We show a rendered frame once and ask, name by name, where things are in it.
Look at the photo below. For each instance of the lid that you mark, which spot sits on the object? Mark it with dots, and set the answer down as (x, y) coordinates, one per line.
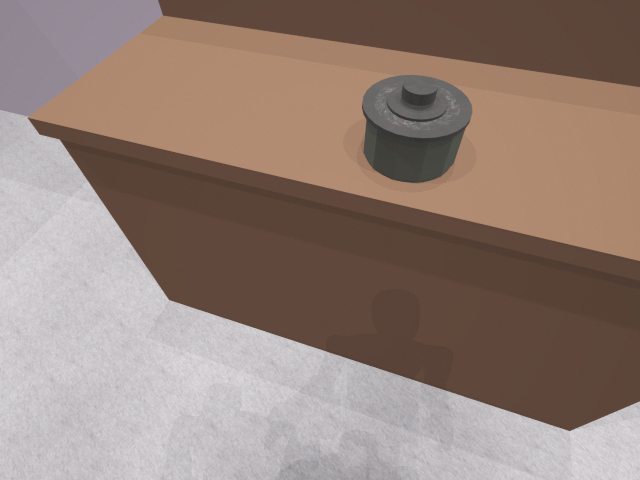
(385, 109)

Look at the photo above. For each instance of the pot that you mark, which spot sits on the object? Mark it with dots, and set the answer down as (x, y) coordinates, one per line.
(409, 161)

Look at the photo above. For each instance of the table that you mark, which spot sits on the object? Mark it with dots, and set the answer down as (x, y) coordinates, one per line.
(226, 140)

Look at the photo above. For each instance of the knob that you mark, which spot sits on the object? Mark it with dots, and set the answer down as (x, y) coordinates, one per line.
(419, 90)

